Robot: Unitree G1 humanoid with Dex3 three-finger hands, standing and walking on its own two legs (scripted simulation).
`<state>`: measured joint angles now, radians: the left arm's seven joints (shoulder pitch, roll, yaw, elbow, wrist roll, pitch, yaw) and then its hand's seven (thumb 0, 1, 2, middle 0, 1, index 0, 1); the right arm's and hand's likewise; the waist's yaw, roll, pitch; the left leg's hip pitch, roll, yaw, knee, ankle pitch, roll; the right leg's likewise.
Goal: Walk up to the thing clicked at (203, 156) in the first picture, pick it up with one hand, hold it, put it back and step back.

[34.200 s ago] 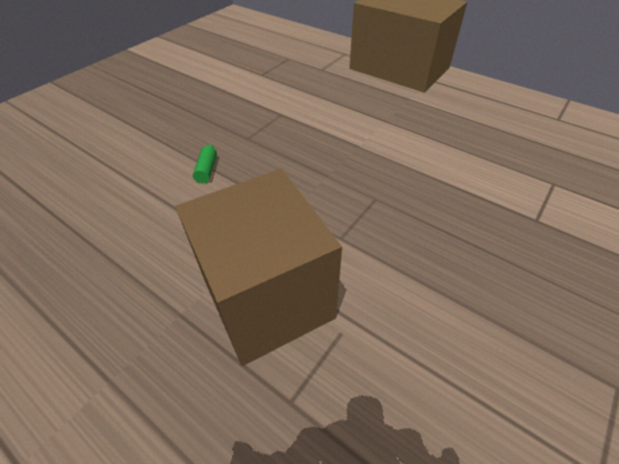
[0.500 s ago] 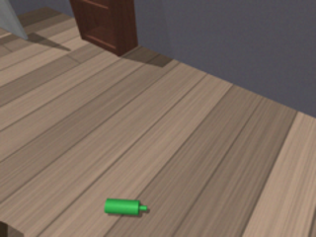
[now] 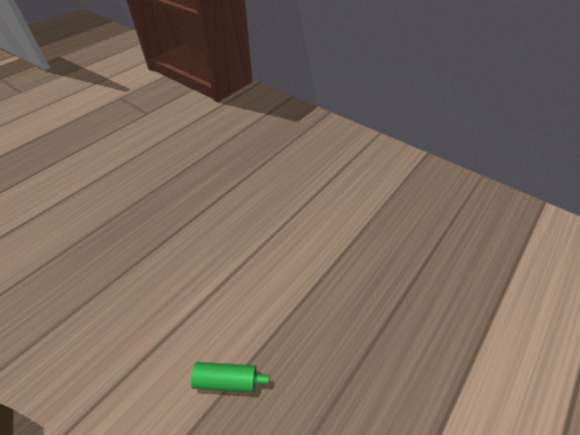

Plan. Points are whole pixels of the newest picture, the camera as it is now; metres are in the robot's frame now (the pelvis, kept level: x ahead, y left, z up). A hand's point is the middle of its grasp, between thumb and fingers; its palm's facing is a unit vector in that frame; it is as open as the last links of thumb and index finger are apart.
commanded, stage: stand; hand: left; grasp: from above
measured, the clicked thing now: (231, 377) +0.42 +0.22 -0.74
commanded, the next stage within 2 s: rise first in 0.20 s
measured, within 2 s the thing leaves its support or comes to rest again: neither
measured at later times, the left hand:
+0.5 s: hand out of the picture +0.13 +0.25 -0.16, palm faces -0.01 -0.94 -0.33, open 8.4 cm
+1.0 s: hand out of the picture +0.12 +0.27 -0.23, palm faces -0.16 -0.88 -0.45, open 14.0 cm
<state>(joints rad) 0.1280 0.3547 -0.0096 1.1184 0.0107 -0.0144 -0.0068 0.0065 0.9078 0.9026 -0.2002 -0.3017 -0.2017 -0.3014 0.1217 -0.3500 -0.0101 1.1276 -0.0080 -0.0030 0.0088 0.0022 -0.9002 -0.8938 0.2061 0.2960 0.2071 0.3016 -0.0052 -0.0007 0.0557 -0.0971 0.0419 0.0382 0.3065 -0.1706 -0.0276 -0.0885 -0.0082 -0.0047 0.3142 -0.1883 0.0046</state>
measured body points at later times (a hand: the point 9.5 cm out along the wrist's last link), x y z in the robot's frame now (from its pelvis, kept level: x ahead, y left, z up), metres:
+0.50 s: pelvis -0.01 +0.00 -0.01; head +0.05 +0.00 +0.43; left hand +0.13 +0.30 -0.14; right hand +0.09 -0.27 -0.14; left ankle +0.00 +0.14 -0.75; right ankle -0.01 -0.12 -0.75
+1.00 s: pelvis -0.01 +0.01 -0.08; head +0.09 +0.03 +0.36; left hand +0.13 +0.31 -0.20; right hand +0.16 -0.24 -0.18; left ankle +0.00 +0.14 -0.75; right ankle -0.01 -0.12 -0.75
